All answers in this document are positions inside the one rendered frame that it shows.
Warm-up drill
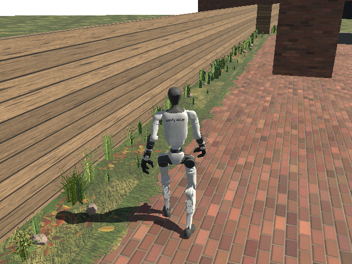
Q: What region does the right robot hand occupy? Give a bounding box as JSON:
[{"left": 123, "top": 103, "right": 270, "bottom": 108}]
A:
[{"left": 194, "top": 147, "right": 206, "bottom": 158}]

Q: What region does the left robot forearm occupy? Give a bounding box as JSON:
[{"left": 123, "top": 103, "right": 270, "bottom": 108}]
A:
[{"left": 143, "top": 134, "right": 155, "bottom": 161}]

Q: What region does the left robot upper arm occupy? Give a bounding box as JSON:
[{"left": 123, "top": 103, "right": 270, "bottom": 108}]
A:
[{"left": 150, "top": 111, "right": 164, "bottom": 142}]

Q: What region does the right robot thigh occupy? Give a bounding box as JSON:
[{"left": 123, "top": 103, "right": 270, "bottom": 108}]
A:
[{"left": 184, "top": 154, "right": 196, "bottom": 199}]

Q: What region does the right robot forearm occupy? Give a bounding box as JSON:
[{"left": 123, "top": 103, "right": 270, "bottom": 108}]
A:
[{"left": 196, "top": 132, "right": 206, "bottom": 150}]

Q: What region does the right robot upper arm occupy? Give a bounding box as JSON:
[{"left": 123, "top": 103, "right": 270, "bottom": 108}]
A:
[{"left": 186, "top": 110, "right": 201, "bottom": 140}]

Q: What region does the left robot hand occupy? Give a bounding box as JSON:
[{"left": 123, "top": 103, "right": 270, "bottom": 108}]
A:
[{"left": 141, "top": 159, "right": 153, "bottom": 174}]

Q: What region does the robot left foot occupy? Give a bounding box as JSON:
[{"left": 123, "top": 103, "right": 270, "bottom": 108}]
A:
[{"left": 163, "top": 205, "right": 171, "bottom": 217}]

